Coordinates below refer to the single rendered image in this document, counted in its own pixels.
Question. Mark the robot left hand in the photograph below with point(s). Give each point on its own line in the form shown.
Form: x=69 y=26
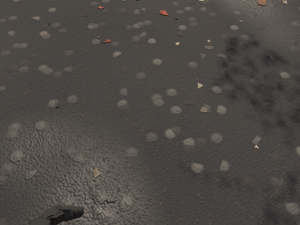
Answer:
x=57 y=214

